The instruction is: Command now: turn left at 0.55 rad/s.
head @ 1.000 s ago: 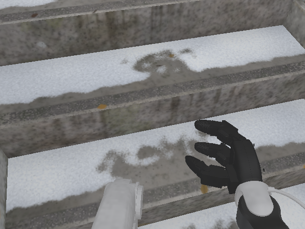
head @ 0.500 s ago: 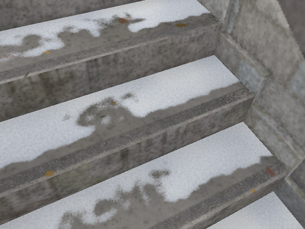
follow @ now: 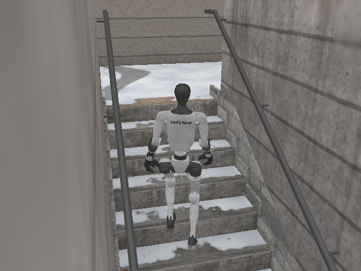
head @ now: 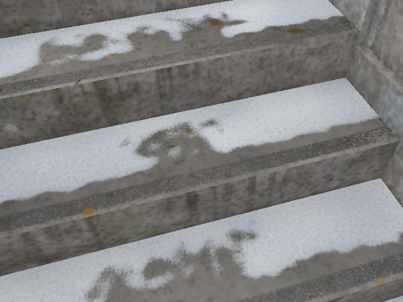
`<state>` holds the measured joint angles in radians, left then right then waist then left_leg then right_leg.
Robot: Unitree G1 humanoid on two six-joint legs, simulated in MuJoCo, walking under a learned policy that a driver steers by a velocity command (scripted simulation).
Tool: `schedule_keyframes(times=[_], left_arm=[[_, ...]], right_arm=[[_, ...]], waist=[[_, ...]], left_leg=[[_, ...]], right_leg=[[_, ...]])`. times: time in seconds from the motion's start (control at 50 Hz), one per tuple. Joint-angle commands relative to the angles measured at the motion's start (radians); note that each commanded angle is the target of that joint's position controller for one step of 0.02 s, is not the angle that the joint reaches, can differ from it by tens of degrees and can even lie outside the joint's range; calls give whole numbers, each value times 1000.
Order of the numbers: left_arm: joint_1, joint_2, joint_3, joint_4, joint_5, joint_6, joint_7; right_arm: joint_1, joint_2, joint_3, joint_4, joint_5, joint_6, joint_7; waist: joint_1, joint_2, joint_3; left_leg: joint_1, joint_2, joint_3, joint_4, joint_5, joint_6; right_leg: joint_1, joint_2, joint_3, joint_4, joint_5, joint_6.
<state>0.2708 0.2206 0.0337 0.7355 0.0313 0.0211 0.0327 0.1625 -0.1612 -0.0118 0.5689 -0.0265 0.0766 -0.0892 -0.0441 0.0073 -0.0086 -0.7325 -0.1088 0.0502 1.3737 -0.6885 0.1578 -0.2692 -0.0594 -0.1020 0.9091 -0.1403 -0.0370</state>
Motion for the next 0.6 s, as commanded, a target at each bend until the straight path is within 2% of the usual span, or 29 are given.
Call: schedule_keyframes(times=[0.02,0.04,0.06,0.08,0.1,0.12,0.14,0.16,0.18,0.2,0.22,0.24,0.26,0.28,0.3,0.32,0.34,0.36,0.38,0.4,0.42,0.44,0.46,0.48,0.52,0.54,0.56,0.58,0.6], left_arm=[[-286,-32,-17,-306,40,-25,-36],[-189,-67,-30,-288,34,-20,-25],[-97,-92,-37,-279,36,-19,-12],[-47,-79,-39,-259,40,-20,-10],[-37,-49,-28,-251,46,-15,-11],[-38,-40,-29,-247,31,-21,-9],[-73,-35,-29,-256,28,-21,-13],[-62,-28,-31,-252,22,-17,-23],[-84,-33,-35,-279,20,-13,-24],[-105,-26,-33,-286,26,-6,-23],[-107,-7,-26,-293,21,-6,-20],[-124,-11,-45,-310,-30,-1,-26],[-153,-14,-50,-317,-56,-6,-25],[-97,2,-30,-284,-89,-6,-23],[134,-13,-16,-201,-117,-15,-11],[286,28,12,-130,-75,-38,-8],[317,98,25,-117,-14,-66,-8],[181,187,49,-178,4,-74,-7],[24,144,50,-219,4,-75,-1],[-72,124,37,-200,7,-79,4],[-33,86,26,-164,11,-89,1],[25,30,15,-117,11,-105,8],[87,21,18,-67,17,-118,8],[151,26,26,-22,19,-125,3],[229,39,36,23,17,-140,-2],[243,53,42,34,11,-152,1],[240,90,50,35,8,-161,2],[219,82,46,26,9,-169,0],[229,84,49,42,17,-173,0]], right_arm=[[2,-231,-89,-57,-33,-32,-10],[-33,-157,-68,-29,-32,-47,-6],[-75,-121,-54,-14,-43,-60,1],[-81,-100,-45,5,-57,-68,10],[-59,-86,-38,29,-49,-87,10],[-10,-79,-31,68,-40,-104,20],[21,-78,-32,86,-30,-113,23],[50,-105,-38,102,-20,-115,25],[37,-114,-44,100,-2,-120,19],[43,-129,-53,96,-1,-127,11],[51,-162,-69,92,-7,-127,9],[35,-204,-79,44,-20,-107,5],[49,-218,-99,46,-37,-91,2],[10,-221,-98,33,-33,-89,10],[-65,-196,-99,31,-24,-80,18],[-81,-135,-90,24,-35,-97,38],[-131,-15,-53,-11,-21,-124,58],[-1,-56,-68,-39,-3,-127,70],[6,-90,-81,-28,-21,-120,70],[55,-93,-76,-17,-25,-104,86],[27,-89,-72,-8,-32,-97,93],[5,-69,-65,0,-18,-89,99],[9,-55,-59,6,-13,-81,105],[6,-32,-51,9,-8,-78,110],[-16,-20,-43,13,-11,-85,114],[-41,-29,-46,9,-18,-85,115],[-74,-61,-57,-17,-18,-82,109],[-86,-97,-69,-9,-15,-85,111],[-83,-78,-70,-3,-15,-78,104]], waist=[[-31,119,-62],[43,50,54],[113,16,83],[127,-13,81],[117,10,71],[103,46,75],[86,62,56],[95,56,24],[115,43,30],[105,50,3],[94,69,-18],[81,89,-59],[51,117,-42],[79,172,-73],[191,199,-116],[232,22,-135],[244,-273,-48],[118,-397,-56],[38,-200,19],[-29,-246,83],[2,-167,75],[22,-113,68],[45,-88,61],[57,-63,46],[84,-28,45],[90,-37,57],[91,-53,70],[97,-39,69],[97,-86,46]], left_leg=[[129,255,-1028,-922,77,307],[4,220,-871,-808,105,229],[-18,182,-716,-722,155,175],[-2,140,-556,-694,161,143],[26,140,-514,-716,142,153],[58,131,-493,-732,135,159],[113,125,-475,-749,122,148],[156,103,-428,-752,76,119],[138,103,-443,-748,84,107],[167,124,-485,-763,67,117],[199,149,-529,-789,19,125],[241,156,-470,-900,14,90],[234,118,-420,-907,45,58],[176,143,-426,-906,93,50],[70,115,-378,-775,8,42],[-25,38,-261,-513,50,-2],[-188,-69,-212,-173,174,-36],[-288,-52,-233,-2,174,-79],[-236,13,-270,180,314,-129],[-224,45,-165,263,399,-153],[-228,66,-152,326,383,-156],[-248,67,-171,358,429,-145],[-260,66,-166,379,464,-126],[-280,56,-168,388,481,-108],[-344,51,-164,370,491,-94],[-379,53,-164,358,508,-99],[-402,66,-165,341,491,-105],[-426,72,-167,354,505,-109],[-435,67,-147,480,498,-102]], right_leg=[[-493,153,280,968,-210,1],[-494,131,277,980,-236,5],[-507,127,274,943,-241,8],[-503,130,229,930,-188,8],[-532,136,186,960,-120,19],[-575,118,181,947,-118,26],[-597,103,175,917,-96,27],[-575,80,174,762,-128,41],[-540,53,227,646,-114,48],[-526,49,210,590,-86,62],[-522,32,214,555,-96,68],[-399,23,162,166,-471,79],[-284,46,77,-9,-571,88],[-83,51,7,-72,-404,66],[182,65,-6,-223,-168,32],[346,82,40,-256,-239,29],[308,-114,459,-467,-582,-1],[252,-281,1020,-841,-967,-53],[88,-322,1053,-871,-1105,-82],[-5,-264,824,-781,-936,-110],[-35,-229,655,-729,-786,-136],[-23,-191,521,-671,-626,-130],[-13,-175,439,-639,-574,-123],[32,-164,396,-617,-536,-122],[110,-179,359,-628,-519,-117],[131,-193,347,-651,-517,-123],[155,-217,343,-683,-519,-135],[194,-243,324,-699,-456,-145],[203,-260,308,-703,-439,-169]])
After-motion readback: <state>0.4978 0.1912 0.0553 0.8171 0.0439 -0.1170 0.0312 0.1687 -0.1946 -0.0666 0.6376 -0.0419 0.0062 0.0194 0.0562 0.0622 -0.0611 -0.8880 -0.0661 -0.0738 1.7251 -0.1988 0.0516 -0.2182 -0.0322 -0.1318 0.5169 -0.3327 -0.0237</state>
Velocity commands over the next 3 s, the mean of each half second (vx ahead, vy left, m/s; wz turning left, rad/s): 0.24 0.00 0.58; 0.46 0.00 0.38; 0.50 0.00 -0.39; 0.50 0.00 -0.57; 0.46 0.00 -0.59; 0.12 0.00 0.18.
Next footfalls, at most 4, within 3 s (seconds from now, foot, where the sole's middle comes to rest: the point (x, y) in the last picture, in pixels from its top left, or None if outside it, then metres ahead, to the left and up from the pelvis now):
0.32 right None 0.17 -0.16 -0.64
0.90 left None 0.40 0.29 -0.48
1.50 right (130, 166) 0.72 0.20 -0.31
1.96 left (55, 50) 1.02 0.41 -0.14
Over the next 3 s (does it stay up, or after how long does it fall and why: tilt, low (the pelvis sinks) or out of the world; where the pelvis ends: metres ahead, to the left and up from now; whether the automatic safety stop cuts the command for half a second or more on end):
stays up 1.31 0.12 0.81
